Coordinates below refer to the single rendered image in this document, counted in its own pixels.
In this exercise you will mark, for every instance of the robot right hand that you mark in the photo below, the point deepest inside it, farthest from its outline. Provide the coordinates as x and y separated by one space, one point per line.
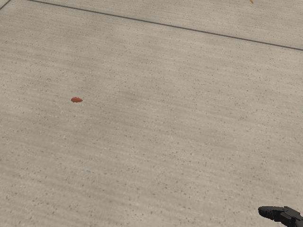
286 215

